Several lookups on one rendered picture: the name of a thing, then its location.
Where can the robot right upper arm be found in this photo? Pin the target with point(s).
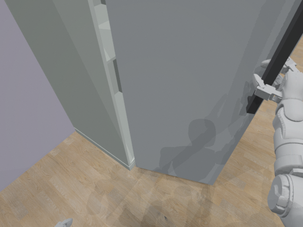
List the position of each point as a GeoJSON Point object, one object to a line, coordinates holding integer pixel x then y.
{"type": "Point", "coordinates": [285, 198]}

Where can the robot right forearm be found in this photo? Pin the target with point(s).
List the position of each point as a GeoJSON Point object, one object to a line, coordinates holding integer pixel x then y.
{"type": "Point", "coordinates": [288, 138]}

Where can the fridge door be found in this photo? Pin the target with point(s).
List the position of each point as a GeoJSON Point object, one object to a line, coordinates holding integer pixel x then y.
{"type": "Point", "coordinates": [186, 69]}

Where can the right robot hand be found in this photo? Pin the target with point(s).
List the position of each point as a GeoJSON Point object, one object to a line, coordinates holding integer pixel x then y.
{"type": "Point", "coordinates": [290, 87]}

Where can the handle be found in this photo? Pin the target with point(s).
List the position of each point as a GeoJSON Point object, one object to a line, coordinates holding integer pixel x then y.
{"type": "Point", "coordinates": [283, 51]}

